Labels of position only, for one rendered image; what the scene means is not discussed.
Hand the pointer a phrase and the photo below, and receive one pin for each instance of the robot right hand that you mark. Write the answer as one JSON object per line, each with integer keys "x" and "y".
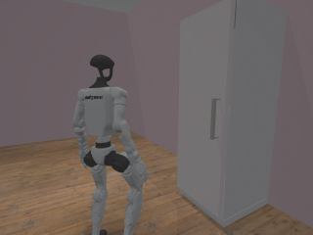
{"x": 140, "y": 169}

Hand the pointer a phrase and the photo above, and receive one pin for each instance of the right robot shin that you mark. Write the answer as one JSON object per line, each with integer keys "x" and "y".
{"x": 132, "y": 213}

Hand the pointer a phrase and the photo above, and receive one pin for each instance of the robot left hand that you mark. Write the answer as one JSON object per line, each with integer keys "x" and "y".
{"x": 82, "y": 154}

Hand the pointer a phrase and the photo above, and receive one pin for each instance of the robot right upper arm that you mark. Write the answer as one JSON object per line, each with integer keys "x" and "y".
{"x": 120, "y": 97}

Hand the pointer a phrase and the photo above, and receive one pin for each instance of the left robot forearm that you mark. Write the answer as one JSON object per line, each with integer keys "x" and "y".
{"x": 81, "y": 137}

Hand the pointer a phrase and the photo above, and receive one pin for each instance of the left robot thigh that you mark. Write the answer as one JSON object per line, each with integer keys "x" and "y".
{"x": 99, "y": 173}

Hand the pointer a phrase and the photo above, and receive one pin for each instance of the fridge door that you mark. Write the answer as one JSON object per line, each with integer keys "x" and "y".
{"x": 205, "y": 69}

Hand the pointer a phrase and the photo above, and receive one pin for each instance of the handle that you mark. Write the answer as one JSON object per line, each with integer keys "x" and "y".
{"x": 213, "y": 118}

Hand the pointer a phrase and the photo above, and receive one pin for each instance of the right robot forearm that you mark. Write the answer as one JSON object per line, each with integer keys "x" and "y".
{"x": 127, "y": 143}

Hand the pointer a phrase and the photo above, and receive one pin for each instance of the robot left upper arm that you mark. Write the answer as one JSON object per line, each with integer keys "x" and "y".
{"x": 79, "y": 111}

